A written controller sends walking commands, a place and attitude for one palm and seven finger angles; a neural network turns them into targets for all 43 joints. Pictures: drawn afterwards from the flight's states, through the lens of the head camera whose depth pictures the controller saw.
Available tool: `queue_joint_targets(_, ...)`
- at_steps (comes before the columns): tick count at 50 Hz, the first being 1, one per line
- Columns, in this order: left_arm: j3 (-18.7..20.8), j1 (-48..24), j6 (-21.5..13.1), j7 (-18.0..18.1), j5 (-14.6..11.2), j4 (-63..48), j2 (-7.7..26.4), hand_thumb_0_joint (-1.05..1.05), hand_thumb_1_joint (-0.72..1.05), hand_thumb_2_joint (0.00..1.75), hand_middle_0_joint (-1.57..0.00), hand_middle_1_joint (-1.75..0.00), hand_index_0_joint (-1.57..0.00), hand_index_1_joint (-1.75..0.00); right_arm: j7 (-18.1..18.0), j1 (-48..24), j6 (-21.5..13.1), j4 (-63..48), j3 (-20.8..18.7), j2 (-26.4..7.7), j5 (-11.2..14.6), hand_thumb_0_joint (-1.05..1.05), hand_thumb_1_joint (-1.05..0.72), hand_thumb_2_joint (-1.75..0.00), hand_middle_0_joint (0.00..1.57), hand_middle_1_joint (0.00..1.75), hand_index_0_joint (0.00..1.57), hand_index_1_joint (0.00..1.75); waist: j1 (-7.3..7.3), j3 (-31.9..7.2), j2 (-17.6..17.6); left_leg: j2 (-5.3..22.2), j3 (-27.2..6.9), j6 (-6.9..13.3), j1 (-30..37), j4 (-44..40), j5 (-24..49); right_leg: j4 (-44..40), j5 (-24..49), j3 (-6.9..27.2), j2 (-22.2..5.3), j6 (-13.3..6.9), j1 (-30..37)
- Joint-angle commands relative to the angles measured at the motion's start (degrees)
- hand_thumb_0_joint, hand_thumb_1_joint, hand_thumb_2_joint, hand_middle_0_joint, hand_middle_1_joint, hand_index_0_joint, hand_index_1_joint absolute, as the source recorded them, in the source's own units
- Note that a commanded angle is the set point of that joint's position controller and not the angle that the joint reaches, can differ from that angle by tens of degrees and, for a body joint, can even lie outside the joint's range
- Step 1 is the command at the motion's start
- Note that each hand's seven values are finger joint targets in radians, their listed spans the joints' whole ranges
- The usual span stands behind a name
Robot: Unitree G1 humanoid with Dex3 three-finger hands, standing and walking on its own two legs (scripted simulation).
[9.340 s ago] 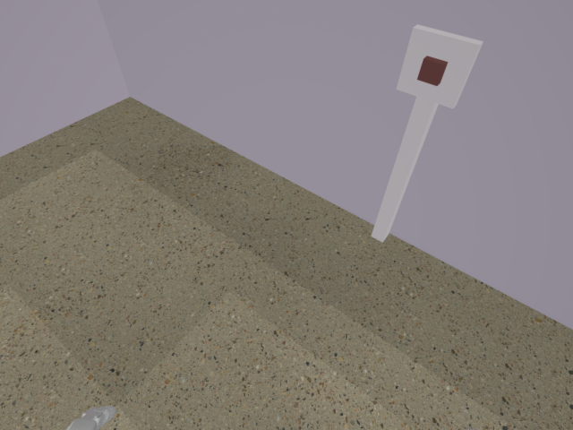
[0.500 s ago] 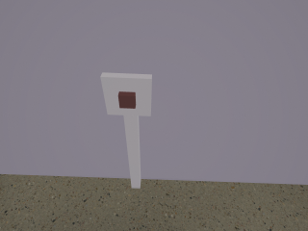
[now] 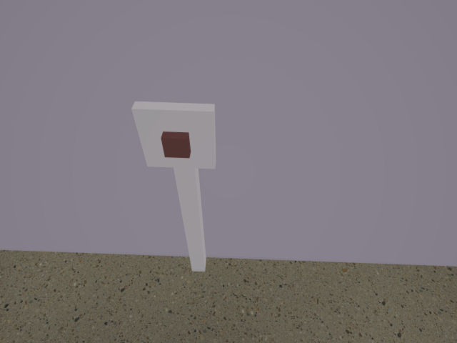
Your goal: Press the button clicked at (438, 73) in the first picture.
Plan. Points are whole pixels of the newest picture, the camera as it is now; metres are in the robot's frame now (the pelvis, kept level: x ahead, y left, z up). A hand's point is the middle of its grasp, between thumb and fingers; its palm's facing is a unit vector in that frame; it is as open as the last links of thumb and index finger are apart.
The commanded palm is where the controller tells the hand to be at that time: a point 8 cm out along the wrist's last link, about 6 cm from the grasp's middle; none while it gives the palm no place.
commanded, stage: shuffle to correct the standing spot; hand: left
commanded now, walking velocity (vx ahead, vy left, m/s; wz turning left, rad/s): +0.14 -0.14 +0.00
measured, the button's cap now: (176, 144) +0.53 +0.16 +0.04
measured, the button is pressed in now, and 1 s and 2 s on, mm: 0 0 0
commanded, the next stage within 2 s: come to a stop and stand still in 0.18 s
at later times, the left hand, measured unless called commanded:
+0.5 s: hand out of the picture +0.12 +0.13 -0.18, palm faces +0.05 -0.97 -0.23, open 7.3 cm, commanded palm none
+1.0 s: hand out of the picture +0.03 +0.13 -0.17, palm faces +0.12 -0.98 -0.15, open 7.3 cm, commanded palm none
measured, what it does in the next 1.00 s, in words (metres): steps on the spot: right foot, then left foot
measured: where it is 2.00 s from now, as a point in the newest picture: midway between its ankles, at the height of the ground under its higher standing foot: outside the picture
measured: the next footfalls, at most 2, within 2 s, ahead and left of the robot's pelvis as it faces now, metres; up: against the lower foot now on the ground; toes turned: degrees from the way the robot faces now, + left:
right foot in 0.48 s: +0.17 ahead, -0.19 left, +0.00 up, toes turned -5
left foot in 0.78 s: +0.09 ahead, +0.04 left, +0.00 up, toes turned +2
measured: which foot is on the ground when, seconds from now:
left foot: down 0.00-0.48, up 0.50-0.76, down 0.78-1.00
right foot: down 0.00-0.24, up 0.26-0.46, down 0.48-0.80, up 0.82-1.00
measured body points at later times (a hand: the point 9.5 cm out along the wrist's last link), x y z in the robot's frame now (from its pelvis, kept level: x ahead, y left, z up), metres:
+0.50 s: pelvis +0.08 -0.06 -0.01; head +0.11 -0.06 +0.44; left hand +0.12 +0.18 -0.16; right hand +0.03 -0.27 -0.17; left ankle +0.00 +0.09 -0.73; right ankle +0.13 -0.18 -0.74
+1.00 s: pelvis +0.02 -0.04 +0.01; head +0.01 -0.02 +0.46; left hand +0.02 +0.18 -0.16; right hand +0.06 -0.27 -0.14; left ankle +0.07 +0.03 -0.73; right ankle -0.01 -0.17 -0.66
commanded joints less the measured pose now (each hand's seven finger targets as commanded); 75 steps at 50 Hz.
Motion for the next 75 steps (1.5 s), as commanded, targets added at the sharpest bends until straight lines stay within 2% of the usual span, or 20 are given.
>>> queue_joint_targets(1,1.3,4.2,-1.4,0.0,-0.1,-2.2,5.2,0.0,0.9,0.9,-0.2,-0.3,-0.2,-0.3,-0.9,2.8,-1.7,-2.4,-0.9,-4.4,0.2,0.0,-0.9,-0.9,0.2,0.3,0.2,0.3,-0.35,7.4,-3.9,3.8,-3.4,3.2,-11.2,-3.6,-6.7,-9.5,-8.3,10.3,-5.5,-3.5,2.4)
queue_joint_targets(5,2.5,6.3,-1.6,0.4,-0.3,-1.6,7.6,0.0,0.9,0.9,-0.2,-0.3,-0.2,-0.3,-0.9,2.2,-2.3,-2.5,-0.3,-2.0,0.3,0.0,-0.9,-0.9,0.2,0.3,0.2,0.3,0.29,3.7,-10.0,0.5,3.0,1.5,-13.8,9.4,-6.1,-14.1,0.9,17.3,-12.2,-8.4,8.4)
queue_joint_targets(9,2.3,2.1,-1.0,0.5,-0.4,-2.8,6.7,0.0,0.9,0.9,-0.2,-0.3,-0.2,-0.3,-0.7,3.8,-2.7,-0.7,-0.2,-1.6,0.5,0.0,-0.9,-0.9,0.2,0.3,0.2,0.3,-1.79,2.7,-3.6,2.0,2.8,1.6,-3.8,-2.0,-0.2,-7.9,5.8,10.0,-8.3,-7.7,3.4)
queue_joint_targets(12,1.4,-3.9,-1.0,-0.4,0.0,-6.1,3.5,0.0,0.9,0.9,-0.2,-0.3,-0.2,-0.3,-2.1,12.1,-2.7,2.6,-2.4,-9.4,-0.5,0.0,-0.9,-0.9,0.2,0.3,0.2,0.3,-5.42,4.2,16.7,23.3,-21.7,11.5,13.2,-12.1,30.3,16.8,-13.5,-1.5,1.4,-0.7,-19.4)
queue_joint_targets(13,2.1,-6.3,-0.7,-0.4,0.4,-6.9,5.3,0.0,0.9,0.9,-0.2,-0.3,-0.2,-0.3,-2.4,12.9,-2.5,3.2,-2.3,-9.4,-0.7,0.0,-0.9,-0.9,0.2,0.3,0.2,0.3,-5.59,6.4,16.5,25.2,-21.1,13.8,14.6,-11.1,40.1,24.4,-17.5,1.7,-0.2,-0.9,-23.5)
queue_joint_targets(15,2.7,-8.1,-0.7,-1.1,-0.1,-8.0,4.4,0.0,0.9,0.9,-0.2,-0.3,-0.2,-0.3,-2.5,9.7,-3.0,1.9,-2.0,-8.3,-0.8,0.0,-0.9,-0.9,0.2,0.3,0.2,0.3,-3.98,8.3,9.2,23.3,-15.3,13.0,10.0,-10.4,41.2,26.3,-14.7,3.9,-2.1,-0.8,-23.3)
queue_joint_targets(21,2.2,-1.0,-1.0,-1.1,-1.0,-5.2,2.5,0.0,0.9,0.9,-0.2,-0.3,-0.2,-0.3,-1.9,1.0,-2.1,-1.0,-1.9,-9.1,0.1,0.0,-0.9,-0.9,0.2,0.3,0.2,0.3,1.54,2.7,10.4,10.5,-0.5,3.9,-0.3,-1.5,35.6,-3.2,9.4,-3.1,0.5,1.4,4.9)
queue_joint_targets(22,2.6,2.3,-1.6,-0.6,-1.0,-4.0,5.6,0.0,0.9,0.9,-0.2,-0.3,-0.2,-0.3,-1.4,2.0,-2.0,-0.9,-2.0,-8.0,0.6,0.0,-0.9,-0.9,0.2,0.3,0.2,0.3,2.49,-0.1,5.2,8.1,0.2,1.8,-2.5,2.3,26.0,-6.3,19.1,-1.1,-1.7,1.7,11.8)
queue_joint_targets(24,3.8,3.8,-2.2,0.7,-0.9,-3.9,13.6,0.0,0.9,0.9,-0.2,-0.3,-0.2,-0.3,-1.1,5.9,-1.3,-2.0,-1.8,-3.7,1.7,0.0,-0.9,-0.9,0.2,0.3,0.2,0.3,1.35,-9.0,-12.7,0.4,1.7,-1.5,-9.9,15.7,-13.0,-4.5,56.7,15.7,-20.3,-6.4,21.5)
queue_joint_targets(25,3.7,1.9,-1.9,0.7,-0.7,-5.2,14.4,0.0,0.9,0.9,-0.2,-0.3,-0.2,-0.3,-1.4,6.3,-0.8,-2.2,-2.2,-3.6,2.0,0.0,-0.9,-0.9,0.2,0.3,0.2,0.3,0.91,-8.7,-11.2,0.6,-1.4,-1.0,-8.6,19.7,-18.4,-5.3,57.2,14.7,-22.3,-9.5,17.3)
queue_joint_targets(37,4.2,-12.1,1.3,1.9,-0.5,-10.5,12.9,0.0,0.9,0.9,-0.2,-0.3,-0.2,-0.3,0.8,4.1,1.4,-2.6,-2.0,-2.4,1.0,0.0,-0.9,-0.9,0.2,0.3,0.2,0.3,-2.38,-0.1,-6.9,-1.3,2.5,-0.8,4.0,0.2,2.3,-11.1,-5.0,10.0,-13.3,-5.6,-7.5)
queue_joint_targets(39,3.2,-12.2,2.2,1.5,-1.1,-11.8,7.9,0.0,0.9,0.9,-0.2,-0.3,-0.2,-0.3,0.5,5.2,1.0,-3.6,-2.8,-6.9,0.2,0.0,-0.9,-0.9,0.2,0.3,0.2,0.3,-3.46,3.3,10.0,8.1,-11.8,2.4,1.9,-12.9,-10.0,0.6,-17.0,4.1,-4.4,-0.9,-15.1)
queue_joint_targets(40,2.9,-12.4,2.5,1.4,-1.4,-12.3,5.9,0.0,0.9,0.9,-0.2,-0.3,-0.2,-0.3,0.2,1.6,1.1,-5.8,-3.0,-9.7,-0.5,0.0,-0.9,-0.9,0.2,0.3,0.2,0.3,-3.11,7.7,18.8,16.7,-23.6,7.0,-10.0,-24.0,-21.6,11.4,-16.2,0.7,1.0,1.1,-12.3)
queue_joint_targets(41,3.0,-11.8,2.8,1.2,-0.8,-11.6,6.6,0.0,0.9,0.9,-0.2,-0.3,-0.2,-0.3,0.2,-3.6,1.1,-7.2,-3.0,-10.2,-0.6,0.0,-0.9,-0.9,0.2,0.3,0.2,0.3,-1.74,9.2,15.9,18.0,-25.1,9.4,-18.9,-27.3,-27.6,19.3,-12.4,5.0,0.0,0.2,-7.3)
queue_joint_targets(43,2.9,-6.4,2.5,0.4,0.3,-8.8,5.7,0.0,0.9,0.9,-0.2,-0.3,-0.2,-0.3,0.0,-8.4,0.4,-7.8,-2.1,-7.9,-0.5,0.0,-0.9,-0.9,0.2,0.3,0.2,0.3,1.92,7.9,10.4,14.1,-19.6,7.8,-18.9,-24.9,-22.0,28.0,-8.3,5.6,0.9,0.0,-6.3)
queue_joint_targets(46,2.5,-2.8,1.7,-0.1,0.2,-6.5,4.6,0.0,0.9,0.9,-0.2,-0.3,-0.2,-0.3,-0.1,-5.3,-0.8,-7.0,-2.1,-8.3,0.0,0.0,-0.9,-0.9,0.2,0.3,0.2,0.3,0.94,5.0,5.9,11.7,-13.9,6.9,-8.9,-23.0,-15.3,32.5,-4.7,4.2,1.4,0.8,-11.1)
queue_joint_targets(54,1.0,-4.2,0.7,-0.3,0.0,-5.7,3.4,0.0,0.9,0.9,-0.2,-0.3,-0.2,-0.3,-0.6,3.6,-1.5,-3.0,-2.1,-7.5,-0.1,0.0,-0.9,-0.9,0.2,0.3,0.2,0.3,-3.54,1.8,6.6,14.6,-15.5,9.2,4.3,-22.5,-8.2,14.0,-12.9,2.6,-0.2,0.6,-9.2)
queue_joint_targets(59,0.3,4.0,0.5,0.3,-0.5,-1.7,1.3,0.0,0.9,0.9,-0.2,-0.3,-0.2,-0.3,-0.2,1.8,-0.3,-1.5,-2.3,-8.4,0.1,0.0,-0.9,-0.9,0.2,0.3,0.2,0.3,-0.06,1.3,4.6,11.3,-11.3,6.0,-5.3,-21.1,-11.9,-6.8,-8.2,-0.3,2.0,-0.8,8.3)
queue_joint_targets(63,0.7,4.6,-0.3,1.4,-0.7,-0.9,6.7,0.0,0.9,0.9,-0.2,-0.3,-0.2,-0.3,0.4,-0.9,0.2,-1.6,-0.5,-2.2,0.9,0.0,-0.9,-0.9,0.2,0.3,0.2,0.3,-0.11,7.7,-10.8,0.2,0.8,0.2,-13.6,-2.3,-2.2,-24.5,-20.0,18.3,-13.6,-6.4,6.1)
queue_joint_targets(75,-0.7,4.1,-2.2,1.7,-1.6,1.0,2.4,0.0,0.9,0.9,-0.2,-0.3,-0.2,-0.3,-1.0,3.4,-1.3,4.3,1.0,-1.0,1.0,0.0,-0.9,-0.9,0.2,0.3,0.2,0.3,-0.59,7.6,2.3,4.5,-3.4,0.7,-2.0,-6.2,14.3,-13.9,7.3,8.3,-4.5,-2.4,5.5)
